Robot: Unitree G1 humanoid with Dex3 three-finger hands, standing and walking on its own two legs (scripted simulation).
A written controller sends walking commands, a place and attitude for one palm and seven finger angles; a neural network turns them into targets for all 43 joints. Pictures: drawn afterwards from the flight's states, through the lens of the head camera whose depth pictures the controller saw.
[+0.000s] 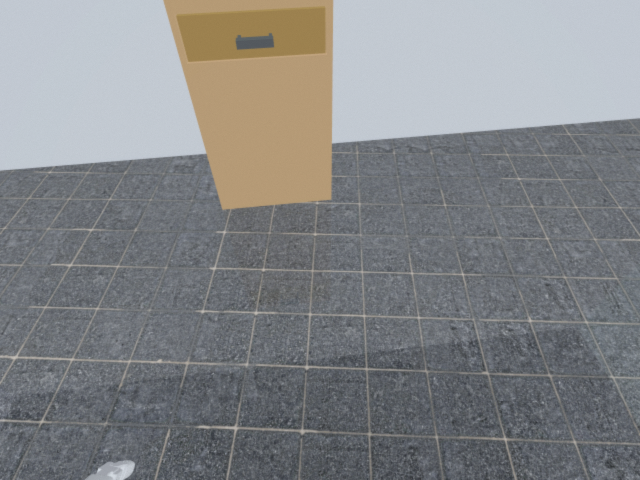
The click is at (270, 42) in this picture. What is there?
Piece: drawer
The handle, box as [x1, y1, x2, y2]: [236, 33, 273, 49]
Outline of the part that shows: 271,33 269,33 268,36 241,37 240,35 238,35 236,38 237,49 271,47 273,46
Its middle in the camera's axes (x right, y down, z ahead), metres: -0.21 -0.64 +1.23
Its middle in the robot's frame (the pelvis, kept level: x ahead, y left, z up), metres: +1.34 +0.27 -0.02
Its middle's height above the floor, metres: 0.75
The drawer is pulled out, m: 0.00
